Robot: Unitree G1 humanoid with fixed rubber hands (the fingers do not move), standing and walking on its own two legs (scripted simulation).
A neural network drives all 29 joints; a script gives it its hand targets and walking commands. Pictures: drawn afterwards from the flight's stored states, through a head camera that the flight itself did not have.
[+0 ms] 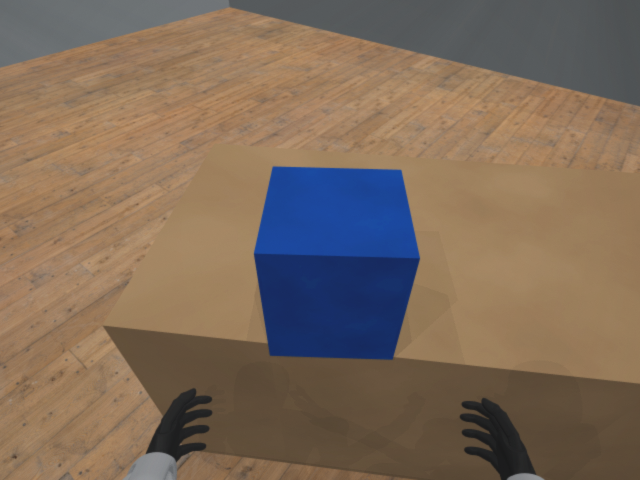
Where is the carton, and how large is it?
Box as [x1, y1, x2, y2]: [254, 166, 419, 359]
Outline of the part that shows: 273,166 254,250 254,257 270,355 392,359 419,259 401,171 389,169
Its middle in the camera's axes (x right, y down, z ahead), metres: +0.02 +0.03 +0.65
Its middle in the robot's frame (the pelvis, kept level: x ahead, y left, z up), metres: +0.48 +0.01 +0.00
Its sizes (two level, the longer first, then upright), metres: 0.210 0.200 0.250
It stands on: a pedestal, 0.65 m high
